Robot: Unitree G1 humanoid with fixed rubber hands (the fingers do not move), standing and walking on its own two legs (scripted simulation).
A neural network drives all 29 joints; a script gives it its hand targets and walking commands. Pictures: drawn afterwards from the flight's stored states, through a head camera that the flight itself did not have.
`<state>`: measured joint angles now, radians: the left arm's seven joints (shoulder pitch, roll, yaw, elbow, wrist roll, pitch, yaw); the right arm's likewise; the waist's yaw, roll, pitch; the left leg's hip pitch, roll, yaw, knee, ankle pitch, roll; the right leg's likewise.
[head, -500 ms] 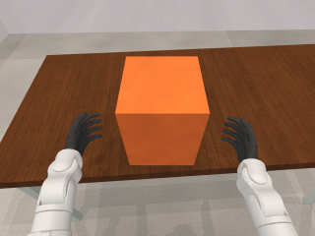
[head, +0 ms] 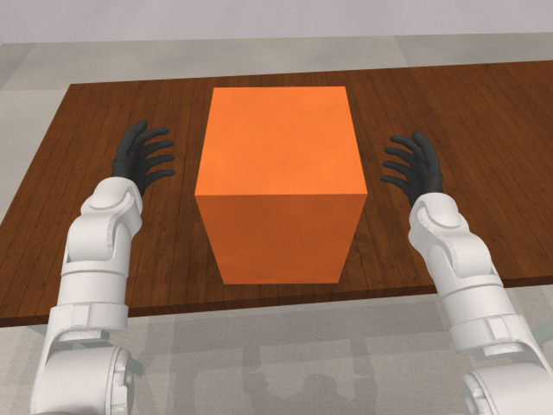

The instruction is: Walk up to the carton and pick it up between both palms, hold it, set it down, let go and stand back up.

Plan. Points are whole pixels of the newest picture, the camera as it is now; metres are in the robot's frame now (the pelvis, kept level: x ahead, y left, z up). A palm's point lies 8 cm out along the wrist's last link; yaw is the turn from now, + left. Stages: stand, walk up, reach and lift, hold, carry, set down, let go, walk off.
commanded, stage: reach and lift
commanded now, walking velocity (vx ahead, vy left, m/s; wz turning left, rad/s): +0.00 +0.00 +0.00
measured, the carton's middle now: (280, 192) +0.43 +0.05 +0.04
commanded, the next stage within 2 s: none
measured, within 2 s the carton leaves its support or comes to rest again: neither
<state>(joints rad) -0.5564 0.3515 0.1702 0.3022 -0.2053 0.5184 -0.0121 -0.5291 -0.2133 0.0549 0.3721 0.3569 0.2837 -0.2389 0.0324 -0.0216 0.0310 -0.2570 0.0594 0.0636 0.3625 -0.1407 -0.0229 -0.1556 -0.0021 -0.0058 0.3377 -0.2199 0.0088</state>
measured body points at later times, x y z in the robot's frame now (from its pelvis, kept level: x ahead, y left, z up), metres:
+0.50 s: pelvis +0.01 +0.00 +0.00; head +0.03 +0.01 +0.45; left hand +0.45 +0.26 +0.18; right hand +0.47 -0.14 +0.17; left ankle +0.03 +0.13 -0.75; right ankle -0.03 -0.12 -0.75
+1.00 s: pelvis +0.00 +0.00 -0.01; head +0.06 +0.03 +0.44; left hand +0.44 +0.25 +0.07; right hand +0.45 -0.13 +0.07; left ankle +0.03 +0.13 -0.75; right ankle -0.03 -0.12 -0.75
